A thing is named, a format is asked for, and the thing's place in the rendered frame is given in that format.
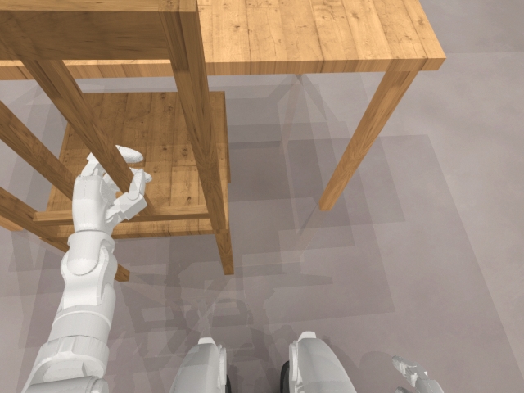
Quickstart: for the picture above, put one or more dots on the left robot forearm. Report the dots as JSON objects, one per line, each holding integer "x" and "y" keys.
{"x": 77, "y": 346}

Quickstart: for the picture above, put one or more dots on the robot left upper arm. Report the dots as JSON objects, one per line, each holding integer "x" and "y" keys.
{"x": 89, "y": 384}

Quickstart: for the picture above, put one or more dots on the chair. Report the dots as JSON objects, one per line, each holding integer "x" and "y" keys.
{"x": 182, "y": 136}

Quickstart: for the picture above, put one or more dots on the left robot hand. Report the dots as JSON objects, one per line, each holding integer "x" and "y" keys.
{"x": 93, "y": 194}

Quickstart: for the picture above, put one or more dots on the right robot hand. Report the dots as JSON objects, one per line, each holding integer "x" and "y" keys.
{"x": 416, "y": 375}

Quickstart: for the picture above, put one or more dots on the robot left thigh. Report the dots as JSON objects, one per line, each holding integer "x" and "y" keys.
{"x": 202, "y": 370}

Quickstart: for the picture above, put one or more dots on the robot right shin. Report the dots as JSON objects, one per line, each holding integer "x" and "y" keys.
{"x": 292, "y": 386}

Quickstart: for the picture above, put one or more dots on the table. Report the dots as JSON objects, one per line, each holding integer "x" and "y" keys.
{"x": 270, "y": 37}

